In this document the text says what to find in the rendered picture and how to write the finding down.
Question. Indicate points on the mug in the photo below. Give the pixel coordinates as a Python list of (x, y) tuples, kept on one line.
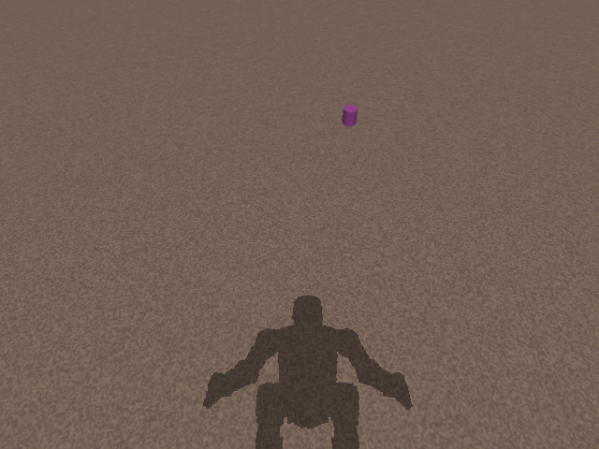
[(350, 115)]

